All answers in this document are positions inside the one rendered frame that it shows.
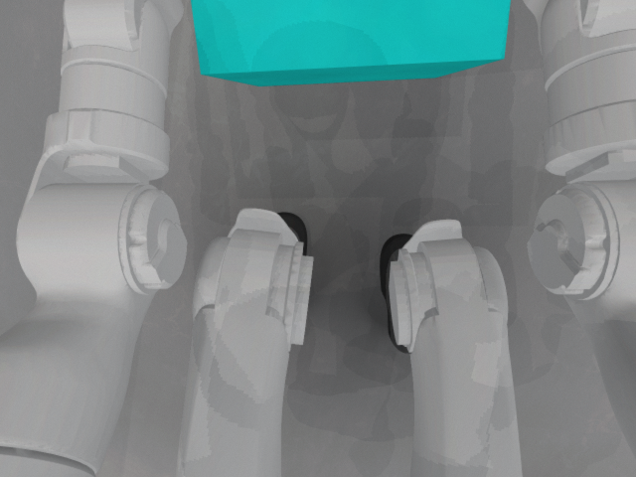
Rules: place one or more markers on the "robot right foot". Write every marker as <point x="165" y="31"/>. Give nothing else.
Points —
<point x="390" y="253"/>

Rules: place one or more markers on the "left robot forearm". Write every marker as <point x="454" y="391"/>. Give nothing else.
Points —
<point x="110" y="124"/>

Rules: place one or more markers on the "left robot upper arm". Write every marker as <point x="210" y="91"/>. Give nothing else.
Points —
<point x="96" y="254"/>

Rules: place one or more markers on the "carton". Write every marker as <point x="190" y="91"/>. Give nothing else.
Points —
<point x="286" y="42"/>

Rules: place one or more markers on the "right robot forearm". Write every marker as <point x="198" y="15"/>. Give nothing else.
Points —
<point x="589" y="61"/>

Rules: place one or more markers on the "robot left shin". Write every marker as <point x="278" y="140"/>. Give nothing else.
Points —
<point x="209" y="271"/>

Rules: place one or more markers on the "right robot upper arm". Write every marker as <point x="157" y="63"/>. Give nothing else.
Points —
<point x="584" y="247"/>

